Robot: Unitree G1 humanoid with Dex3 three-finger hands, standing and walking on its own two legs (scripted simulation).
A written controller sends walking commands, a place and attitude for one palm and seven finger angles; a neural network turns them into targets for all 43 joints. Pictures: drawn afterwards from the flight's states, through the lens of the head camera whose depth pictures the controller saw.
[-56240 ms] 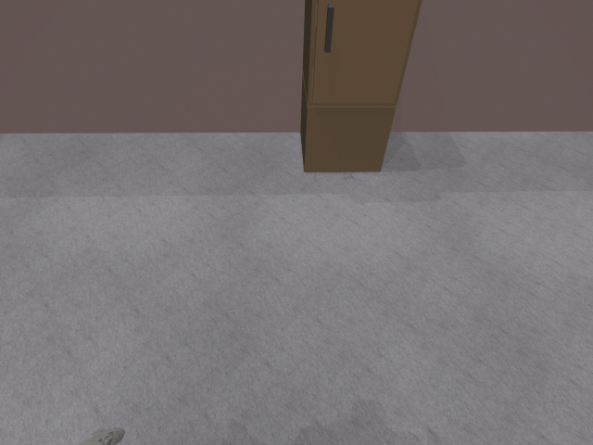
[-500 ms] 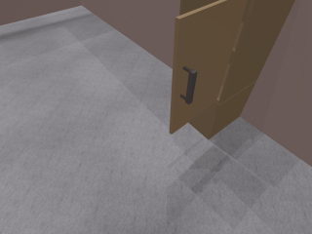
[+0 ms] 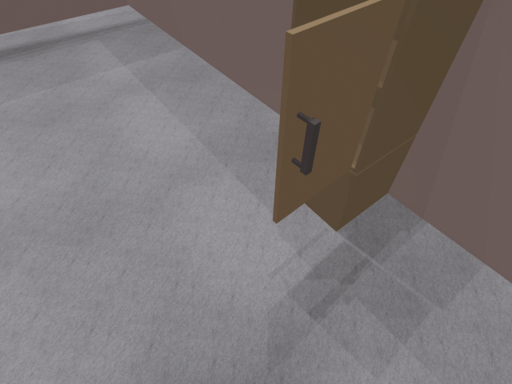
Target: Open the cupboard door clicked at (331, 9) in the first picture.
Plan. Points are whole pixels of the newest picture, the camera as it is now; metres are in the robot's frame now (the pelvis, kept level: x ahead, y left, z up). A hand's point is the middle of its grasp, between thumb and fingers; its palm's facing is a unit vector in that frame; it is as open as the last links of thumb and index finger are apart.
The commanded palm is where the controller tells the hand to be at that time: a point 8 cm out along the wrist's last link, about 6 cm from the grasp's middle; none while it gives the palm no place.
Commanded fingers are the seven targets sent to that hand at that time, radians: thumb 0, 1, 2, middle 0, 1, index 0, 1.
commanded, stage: look to check the result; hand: left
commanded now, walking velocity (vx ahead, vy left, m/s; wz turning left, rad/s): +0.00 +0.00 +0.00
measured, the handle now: (303, 144) +0.65 -0.08 -0.02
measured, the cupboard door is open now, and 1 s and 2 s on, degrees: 93 93 93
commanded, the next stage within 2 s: stand and wait in 0.48 s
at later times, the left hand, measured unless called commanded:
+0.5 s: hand out of the picture +0.03 +0.18 -0.17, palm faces +0.02 -0.98 -0.22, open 7.4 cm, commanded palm none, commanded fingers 0.00 0.90 0.90 -0.20 -0.30 -0.20 -0.30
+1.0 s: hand out of the picture +0.05 +0.18 -0.17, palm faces +0.01 -0.97 -0.26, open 7.4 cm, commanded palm none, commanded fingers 0.00 0.90 0.90 -0.20 -0.30 -0.20 -0.30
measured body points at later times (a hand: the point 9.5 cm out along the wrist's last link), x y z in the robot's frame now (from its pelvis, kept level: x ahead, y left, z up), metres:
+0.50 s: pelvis +0.01 -0.01 +0.00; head +0.03 -0.02 +0.45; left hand +0.03 +0.23 -0.15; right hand +0.02 -0.24 -0.16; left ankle +0.00 +0.10 -0.74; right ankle +0.01 -0.08 -0.74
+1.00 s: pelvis +0.02 -0.02 +0.00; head +0.04 -0.03 +0.45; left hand +0.05 +0.23 -0.15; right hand +0.04 -0.26 -0.16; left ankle +0.00 +0.10 -0.74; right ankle +0.01 -0.08 -0.74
